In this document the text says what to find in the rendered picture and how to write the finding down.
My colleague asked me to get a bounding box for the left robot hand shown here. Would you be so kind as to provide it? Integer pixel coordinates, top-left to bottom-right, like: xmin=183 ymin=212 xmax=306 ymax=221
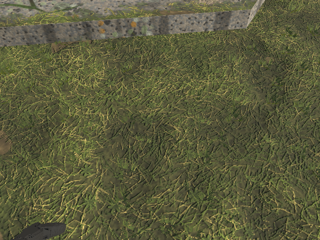
xmin=10 ymin=222 xmax=66 ymax=240

